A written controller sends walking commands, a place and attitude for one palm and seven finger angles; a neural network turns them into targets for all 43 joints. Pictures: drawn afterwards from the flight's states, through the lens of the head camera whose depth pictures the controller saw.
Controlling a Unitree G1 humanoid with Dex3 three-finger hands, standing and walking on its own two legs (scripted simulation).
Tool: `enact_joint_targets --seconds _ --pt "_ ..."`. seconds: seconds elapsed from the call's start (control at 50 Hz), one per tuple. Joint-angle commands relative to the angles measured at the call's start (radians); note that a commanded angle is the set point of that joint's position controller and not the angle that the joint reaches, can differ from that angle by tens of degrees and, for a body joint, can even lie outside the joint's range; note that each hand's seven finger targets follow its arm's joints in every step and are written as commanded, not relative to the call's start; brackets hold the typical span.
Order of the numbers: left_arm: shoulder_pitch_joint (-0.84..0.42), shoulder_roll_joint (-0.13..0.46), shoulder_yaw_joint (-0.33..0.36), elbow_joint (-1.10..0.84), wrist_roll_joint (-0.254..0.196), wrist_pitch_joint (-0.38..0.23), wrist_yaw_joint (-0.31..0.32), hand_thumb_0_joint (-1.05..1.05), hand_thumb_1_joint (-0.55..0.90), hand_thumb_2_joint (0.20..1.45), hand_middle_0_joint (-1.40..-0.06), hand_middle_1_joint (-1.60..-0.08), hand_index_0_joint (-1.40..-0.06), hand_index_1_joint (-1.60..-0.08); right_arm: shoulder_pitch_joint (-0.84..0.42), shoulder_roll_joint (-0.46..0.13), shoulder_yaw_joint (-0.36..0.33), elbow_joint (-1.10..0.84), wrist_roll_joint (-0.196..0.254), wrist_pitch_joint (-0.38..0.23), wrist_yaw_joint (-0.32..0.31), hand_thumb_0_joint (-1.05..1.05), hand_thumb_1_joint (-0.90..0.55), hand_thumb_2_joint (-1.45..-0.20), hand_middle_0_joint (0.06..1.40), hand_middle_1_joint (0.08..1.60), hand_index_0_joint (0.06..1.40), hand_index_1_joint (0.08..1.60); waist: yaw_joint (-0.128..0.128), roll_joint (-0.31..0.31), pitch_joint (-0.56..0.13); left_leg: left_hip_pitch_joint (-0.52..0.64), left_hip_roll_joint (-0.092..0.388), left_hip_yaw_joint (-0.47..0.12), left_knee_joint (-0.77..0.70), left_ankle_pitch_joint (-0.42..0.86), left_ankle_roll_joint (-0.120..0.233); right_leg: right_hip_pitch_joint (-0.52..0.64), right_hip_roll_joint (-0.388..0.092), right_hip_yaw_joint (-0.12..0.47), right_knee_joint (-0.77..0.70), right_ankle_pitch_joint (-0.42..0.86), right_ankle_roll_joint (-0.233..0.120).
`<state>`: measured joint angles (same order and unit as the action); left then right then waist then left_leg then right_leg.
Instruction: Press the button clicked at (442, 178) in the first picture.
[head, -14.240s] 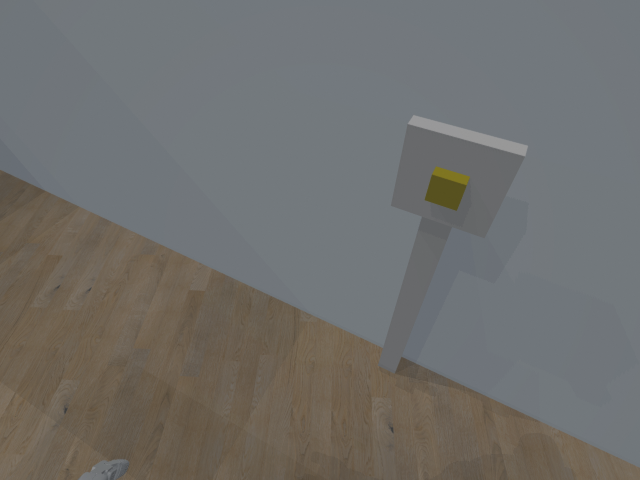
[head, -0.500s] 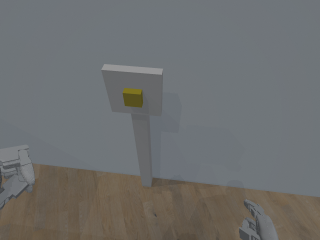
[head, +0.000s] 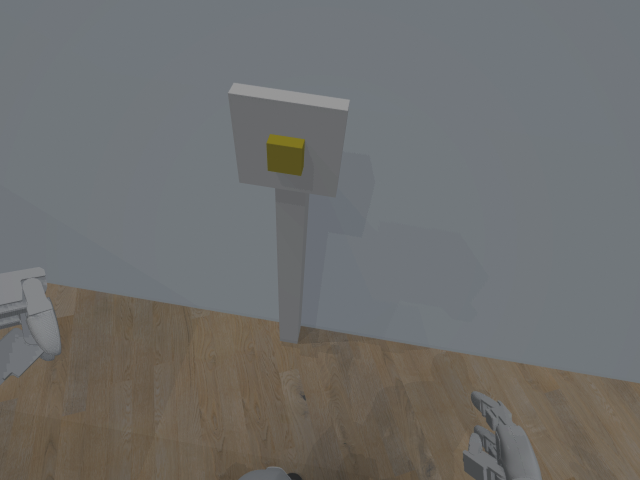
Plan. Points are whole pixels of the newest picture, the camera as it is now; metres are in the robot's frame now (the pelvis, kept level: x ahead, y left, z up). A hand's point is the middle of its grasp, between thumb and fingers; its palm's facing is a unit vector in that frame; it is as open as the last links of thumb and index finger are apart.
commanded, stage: step back with the hand held close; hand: left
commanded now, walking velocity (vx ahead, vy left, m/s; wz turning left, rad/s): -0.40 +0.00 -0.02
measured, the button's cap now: (286, 154) +0.57 +0.10 +0.07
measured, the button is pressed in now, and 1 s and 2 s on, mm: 0 0 0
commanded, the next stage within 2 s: stop stepping back and stand still in 0.52 s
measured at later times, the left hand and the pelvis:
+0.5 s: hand (7, 439) +0.12 +0.23 +0.17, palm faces +0.33 -0.84 -0.43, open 3.1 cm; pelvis -0.08 -0.01 +0.01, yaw -1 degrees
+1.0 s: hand out of the picture +0.04 +0.23 +0.17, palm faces +0.34 -0.85 -0.40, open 3.1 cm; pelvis -0.17 -0.01 +0.01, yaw -2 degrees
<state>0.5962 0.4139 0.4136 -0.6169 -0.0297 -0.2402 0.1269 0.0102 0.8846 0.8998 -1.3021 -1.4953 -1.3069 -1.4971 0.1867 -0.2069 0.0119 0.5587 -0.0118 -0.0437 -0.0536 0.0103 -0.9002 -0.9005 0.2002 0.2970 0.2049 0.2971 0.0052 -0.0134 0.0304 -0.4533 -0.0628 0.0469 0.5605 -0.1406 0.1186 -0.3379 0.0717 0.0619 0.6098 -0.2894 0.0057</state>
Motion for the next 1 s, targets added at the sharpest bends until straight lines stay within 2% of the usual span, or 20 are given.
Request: enact_joint_targets --seconds 0.0,0.08,0.14,0.2,0.26,0.3,0.34,0.38,0.42,0.46,0.56,0.6,0.64,0.66,0.7,0.78,0.82,0.86,0.9,0.98 --pt "0.027 0.138 0.094 -0.221 -0.014 -0.063 0.011 0.0 0.9 0.9 -1.3 -1.5 -1.3 -1.5 -0.079 -0.161 -0.078 -0.15 -0.006 -0.063 -0.007 0.0 -0.9 -0.9 0.2 0.3 0.2 0.3 -0.001 0.15 -0.202 -0.047 0.321 -0.33 -0.312 -0.17 0.015 0.225 -0.012 0.001 0.074 -0.078 -0.007" --pt "0.028 0.149 0.097 -0.231 -0.026 -0.072 0.006 0.0 0.9 0.9 -1.3 -1.5 -1.3 -1.5 -0.104 -0.154 -0.071 -0.138 -0.005 -0.061 -0.003 0.0 -0.9 -0.9 0.2 0.3 0.2 0.3 -0.003 0.14 -0.176 -0.012 0.258 -0.282 -0.31 -0.235 -0.044 0.196 -0.02 -0.019 -0.111 -0.036 -0.03" --pt "0.031 0.172 0.106 -0.248 -0.044 -0.083 0.01 0.0 0.9 0.9 -1.3 -1.5 -1.3 -1.5 -0.1 -0.138 -0.078 -0.131 0.014 -0.059 -0.002 0.0 -0.9 -0.9 0.2 0.3 0.2 0.3 -0.007 0.069 -0.271 0.186 0.175 -0.167 -0.197 -0.147 -0.097 0.076 -0.077 0.016 -0.191 0.03 -0.046" --pt "0.062 0.184 0.107 -0.213 -0.053 -0.083 0.019 0.0 0.9 0.9 -1.3 -1.5 -1.3 -1.5 -0.092 -0.133 -0.08 -0.124 0.016 -0.049 -0.009 0.0 -0.9 -0.9 0.2 0.3 0.2 0.3 -0.025 -0.01 -0.225 0.287 0.094 -0.102 0.042 -0.166 -0.12 -0.164 -0.202 0.131 -0.329 -0.075 -0.085" --pt "0.022 0.17 0.088 -0.169 -0.04 -0.066 0.037 0.0 0.9 0.9 -1.3 -1.5 -1.3 -1.5 -0.07 -0.118 -0.077 -0.093 0.009 -0.031 -0.012 0.0 -0.9 -0.9 0.2 0.3 0.2 0.3 -0.046 -0.075 -0.162 0.272 0.063 -0.102 0.2 -0.1 -0.124 -0.221 -0.298 0.161 -0.33 0.184 -0.127" --pt "-0.028 0.172 0.069 -0.156 -0.027 -0.058 0.034 0.0 0.9 0.9 -1.3 -1.5 -1.3 -1.5 -0.094 -0.117 -0.069 -0.107 0.01 -0.019 -0.022 0.0 -0.9 -0.9 0.2 0.3 0.2 0.3 -0.043 -0.033 -0.084 0.183 0.083 -0.122 0.071 -0.043 -0.115 -0.142 -0.249 0.13 -0.275 0.286 -0.09" --pt "-0.083 0.178 0.05 -0.165 -0.02 -0.062 0.025 0.0 0.9 0.9 -1.3 -1.5 -1.3 -1.5 -0.114 -0.143 -0.07 -0.115 0.016 -0.026 -0.035 0.0 -0.9 -0.9 0.2 0.3 0.2 0.3 -0.033 0.076 -0.044 0.164 0.142 -0.172 -0.128 0.211 -0.095 -0.06 -0.118 0.041 -0.202 0.268 -0.02" --pt "-0.022 0.185 0.073 -0.126 -0.029 -0.074 0.012 0.0 0.9 0.9 -1.3 -1.5 -1.3 -1.5 -0.109 -0.153 -0.068 -0.13 0.01 -0.039 -0.033 0.0 -0.9 -0.9 0.2 0.3 0.2 0.3 -0.01 0.203 -0.133 0.08 0.278 -0.333 -0.315 0.09 -0.025 0.1 0.002 -0.024 0.001 0.046 0.009" --pt "-0.036 0.175 0.08 -0.177 -0.023 -0.075 0.003 0.0 0.9 0.9 -1.3 -1.5 -1.3 -1.5 -0.108 -0.157 -0.075 -0.132 -0.015 -0.061 -0.026 0.0 -0.9 -0.9 0.2 0.3 0.2 0.3 0.0 0.232 -0.158 -0.086 0.382 -0.445 -0.446 -0.25 0.042 0.181 0.026 0.022 0.253 -0.178 0.001" --pt "0.018 0.157 0.081 -0.207 -0.033 -0.069 0.007 0.0 0.9 0.9 -1.3 -1.5 -1.3 -1.5 -0.09 -0.138 -0.077 -0.127 -0.01 -0.078 -0.015 0.0 -0.9 -0.9 0.2 0.3 0.2 0.3 0.008 0.152 -0.194 0.01 0.344 -0.367 -0.395 -0.231 0.031 0.113 0.0 0.006 0.188 -0.199 -0.011" --pt "0.096 0.156 0.076 -0.264 -0.051 -0.065 0.003 0.0 0.9 0.9 -1.3 -1.5 -1.3 -1.5 -0.078 -0.13 -0.068 -0.111 -0.009 -0.099 0.005 0.0 -0.9 -0.9 0.2 0.3 0.2 0.3 0.009 0.233 -0.253 0.107 0.247 -0.23 -0.389 -0.199 -0.077 0.2 0.008 -0.1 -0.168 -0.123 -0.023" --pt "0.073 0.192 0.1 -0.255 -0.057 -0.081 -0.002 0.0 0.9 0.9 -1.3 -1.5 -1.3 -1.5 -0.066 -0.131 -0.068 -0.1 -0.014 -0.084 0.004 0.0 -0.9 -0.9 0.2 0.3 0.2 0.3 -0.003 0.152 -0.22 0.172 0.196 -0.162 -0.301 -0.14 -0.12 0.141 -0.047 -0.057 -0.318 -0.079 -0.041" --pt "0.069 0.232 0.152 -0.221 -0.062 -0.087 0.017 0.0 0.9 0.9 -1.3 -1.5 -1.3 -1.5 -0.048 -0.119 -0.067 -0.078 -0.015 -0.074 -0.001 0.0 -0.9 -0.9 0.2 0.3 0.2 0.3 -0.014 0.003 -0.241 0.384 0.089 -0.046 0.008 -0.113 -0.151 -0.123 -0.209 0.037 -0.425 -0.103 -0.096" --pt "0.056 0.182 0.092 -0.189 -0.061 -0.06 0.021 0.0 0.9 0.9 -1.3 -1.5 -1.3 -1.5 -0.05 -0.123 -0.078 -0.078 0.005 -0.074 -0.008 0.0 -0.9 -0.9 0.2 0.3 0.2 0.3 -0.017 -0.102 -0.228 0.389 0.041 -0.057 0.179 -0.156 -0.157 -0.227 -0.278 0.101 -0.444 -0.249 -0.126" --pt "0.06 0.163 0.089 -0.16 -0.048 -0.008 0.033 0.0 0.9 0.9 -1.3 -1.5 -1.3 -1.5 -0.064 -0.115 -0.07 -0.079 0.008 -0.06 -0.016 0.0 -0.9 -0.9 0.2 0.3 0.2 0.3 -0.023 -0.109 -0.142 0.226 0.057 -0.092 0.323 -0.122 -0.139 -0.197 -0.337 0.137 -0.393 -0.136 -0.183" --pt "-0.042 0.128 0.039 -0.099 -0.013 0.012 0.045 0.0 0.9 0.9 -1.3 -1.5 -1.3 -1.5 -0.061 -0.128 -0.045 -0.083 0.017 -0.081 -0.04 0.0 -0.9 -0.9 0.2 0.3 0.2 0.3 -0.027 0.023 -0.003 0.194 0.101 -0.111 -0.086 -0.047 -0.092 -0.037 -0.201 0.031 -0.276 0.028 -0.06" --pt "-0.075 0.125 0.019 -0.073 -0.008 -0.004 0.042 0.0 0.9 0.9 -1.3 -1.5 -1.3 -1.5 -0.054 -0.146 -0.05 -0.094 0.028 -0.108 -0.044 0.0 -0.9 -0.9 0.2 0.3 0.2 0.3 -0.012 -0.009 -0.004 0.219 0.138 -0.151 -0.126 0.066 -0.073 0.029 -0.131 0.02 -0.256 0.135 -0.01" --pt "-0.084 0.132 0.016 -0.145 -0.01 -0.022 0.032 0.0 0.9 0.9 -1.3 -1.5 -1.3 -1.5 -0.056 -0.125 -0.031 -0.092 0.018 -0.121 -0.042 0.0 -0.9 -0.9 0.2 0.3 0.2 0.3 -0.019 0.163 -0.063 0.21 0.177 -0.271 -0.282 -0.084 -0.069 0.086 -0.075 -0.068 -0.16 -0.018 0.003" --pt "-0.08 0.132 0.023 -0.189 0.001 -0.031 0.037 0.0 0.9 0.9 -1.3 -1.5 -1.3 -1.5 -0.061 -0.125 -0.032 -0.098 0.013 -0.14 -0.039 0.0 -0.9 -0.9 0.2 0.3 0.2 0.3 -0.01 0.217 -0.063 0.136 0.226 -0.383 -0.428 -0.403 -0.055 0.132 -0.04 -0.059 -0.087 -0.085 0.005" --pt "0.07 0.136 0.059 -0.176 -0.003 -0.027 0.04 0.0 0.9 0.9 -1.3 -1.5 -1.3 -1.5 -0.059 -0.113 -0.038 -0.107 0.007 -0.144 -0.025 0.0 -0.9 -0.9 0.2 0.3 0.2 0.3 -0.002 0.151 -0.111 0.062 0.174 -0.262 -0.42 -0.443 -0.098 0.254 -0.031 -0.096 -0.189 -0.103 -0.019"
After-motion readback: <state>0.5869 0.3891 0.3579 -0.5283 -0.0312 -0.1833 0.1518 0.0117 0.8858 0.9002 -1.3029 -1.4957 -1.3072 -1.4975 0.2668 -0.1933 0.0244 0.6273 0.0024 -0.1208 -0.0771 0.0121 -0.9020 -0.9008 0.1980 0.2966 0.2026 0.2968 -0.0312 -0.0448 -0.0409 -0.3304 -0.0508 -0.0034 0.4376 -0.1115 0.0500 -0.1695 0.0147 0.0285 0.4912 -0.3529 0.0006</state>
